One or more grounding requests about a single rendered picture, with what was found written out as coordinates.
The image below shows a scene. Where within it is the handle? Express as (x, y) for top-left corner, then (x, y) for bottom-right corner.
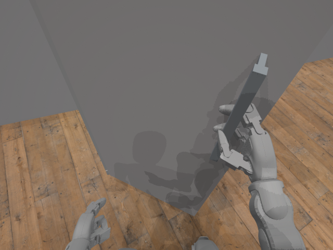
(210, 53), (268, 162)

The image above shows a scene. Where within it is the right robot thigh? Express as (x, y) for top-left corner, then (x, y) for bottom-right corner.
(191, 240), (219, 250)

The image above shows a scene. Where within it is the right robot shin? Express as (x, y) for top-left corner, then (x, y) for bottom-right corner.
(197, 236), (209, 241)

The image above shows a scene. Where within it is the robot right forearm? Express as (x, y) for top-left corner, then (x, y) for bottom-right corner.
(248, 179), (306, 250)

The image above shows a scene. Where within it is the right robot hand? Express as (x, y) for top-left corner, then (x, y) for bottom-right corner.
(213, 103), (277, 183)

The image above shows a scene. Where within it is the fridge door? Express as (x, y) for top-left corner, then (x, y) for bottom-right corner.
(35, 0), (333, 216)

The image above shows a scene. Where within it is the robot left forearm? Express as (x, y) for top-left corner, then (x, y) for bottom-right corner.
(65, 238), (91, 250)

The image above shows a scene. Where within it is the left robot hand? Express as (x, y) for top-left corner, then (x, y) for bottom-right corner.
(72, 197), (110, 248)

